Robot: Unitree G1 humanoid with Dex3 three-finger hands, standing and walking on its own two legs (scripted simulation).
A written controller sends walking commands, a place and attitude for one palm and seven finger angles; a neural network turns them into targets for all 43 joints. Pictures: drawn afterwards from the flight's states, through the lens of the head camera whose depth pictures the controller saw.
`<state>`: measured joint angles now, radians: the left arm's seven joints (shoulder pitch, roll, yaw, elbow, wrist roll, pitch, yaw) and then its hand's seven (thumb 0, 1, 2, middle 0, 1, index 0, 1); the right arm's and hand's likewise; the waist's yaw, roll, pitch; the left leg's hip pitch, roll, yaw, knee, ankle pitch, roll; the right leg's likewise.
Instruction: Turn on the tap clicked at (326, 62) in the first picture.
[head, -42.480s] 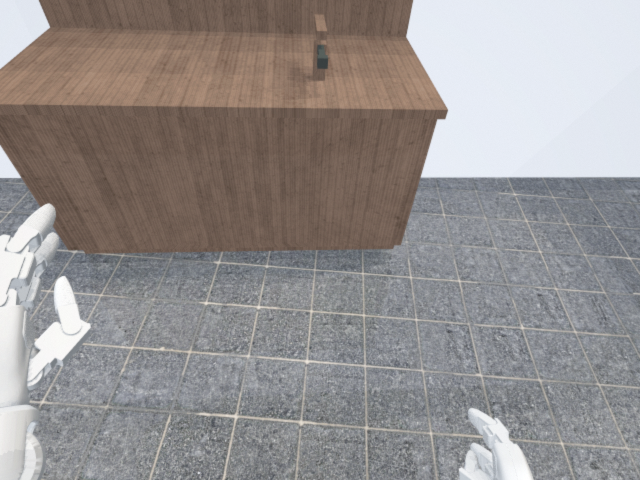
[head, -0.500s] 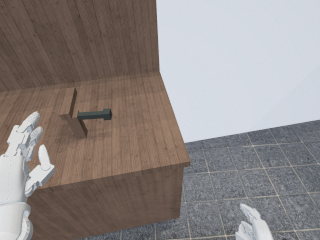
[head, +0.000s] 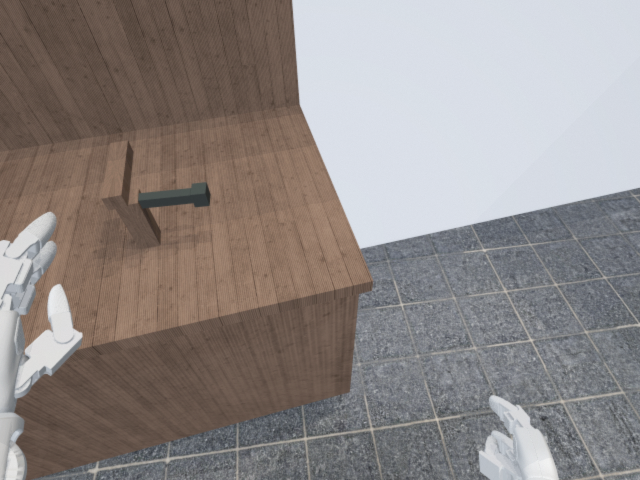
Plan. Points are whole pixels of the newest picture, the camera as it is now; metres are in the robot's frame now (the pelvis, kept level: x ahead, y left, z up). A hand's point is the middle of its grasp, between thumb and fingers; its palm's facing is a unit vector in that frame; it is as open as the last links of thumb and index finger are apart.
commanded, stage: step back with the hand held close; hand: left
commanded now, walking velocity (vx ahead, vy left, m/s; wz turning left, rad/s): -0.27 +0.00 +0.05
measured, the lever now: (200, 194) +0.52 +0.25 +0.04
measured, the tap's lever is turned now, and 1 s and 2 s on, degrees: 83 83 83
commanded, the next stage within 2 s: stop stepping back and stand still in 0.86 s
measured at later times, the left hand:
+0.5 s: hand out of the picture +0.10 +0.26 +0.16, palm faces +0.50 -0.72 -0.48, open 7.4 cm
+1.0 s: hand out of the picture +0.04 +0.20 +0.16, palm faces +0.38 -0.85 -0.37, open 7.4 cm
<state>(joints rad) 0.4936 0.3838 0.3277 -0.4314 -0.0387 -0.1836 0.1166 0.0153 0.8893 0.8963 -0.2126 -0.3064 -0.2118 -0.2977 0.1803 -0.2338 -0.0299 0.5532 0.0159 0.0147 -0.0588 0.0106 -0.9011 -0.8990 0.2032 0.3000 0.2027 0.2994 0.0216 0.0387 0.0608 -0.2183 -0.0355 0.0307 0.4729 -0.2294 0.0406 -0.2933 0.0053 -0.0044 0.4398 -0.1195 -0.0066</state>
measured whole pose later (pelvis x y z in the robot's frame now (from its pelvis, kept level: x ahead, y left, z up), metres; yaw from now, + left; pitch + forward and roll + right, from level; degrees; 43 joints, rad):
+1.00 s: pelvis -0.18 -0.03 +0.00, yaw +0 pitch +3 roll +1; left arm 0.40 0.31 0.27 -0.50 -0.02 -0.21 0.11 0.02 0.89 0.90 -0.20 -0.31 -0.20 -0.30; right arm 0.12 -0.15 0.01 0.66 0.01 -0.08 -0.04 0.01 -0.90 -0.90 0.21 0.30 0.21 0.30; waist 0.09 0.00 0.03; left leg -0.54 0.03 0.08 0.85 -0.40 -0.03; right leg -0.14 0.02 0.09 0.45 -0.35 -0.01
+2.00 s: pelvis -0.22 -0.01 +0.00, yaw -3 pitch -2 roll -1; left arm 0.44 0.32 0.30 -0.42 -0.04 -0.15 0.15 0.01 0.89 0.90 -0.21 -0.31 -0.21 -0.30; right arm 0.19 -0.20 0.00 0.63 0.01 -0.10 -0.06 0.01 -0.90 -0.90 0.21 0.30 0.21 0.30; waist 0.03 0.02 0.03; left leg -0.20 0.00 0.02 0.50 -0.27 0.02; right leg -0.20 0.02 -0.01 0.46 -0.24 -0.01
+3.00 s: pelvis -0.24 +0.01 +0.01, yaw -3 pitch -1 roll -1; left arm 0.46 0.34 0.31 -0.42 -0.04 -0.14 0.15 0.01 0.89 0.90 -0.21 -0.31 -0.21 -0.30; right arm 0.19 -0.20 0.00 0.62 0.00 -0.08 -0.08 0.01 -0.90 -0.90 0.21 0.30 0.21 0.30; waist 0.02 0.03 0.02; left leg -0.21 -0.01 0.01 0.43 -0.21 0.03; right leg -0.18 0.02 -0.01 0.34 -0.14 0.00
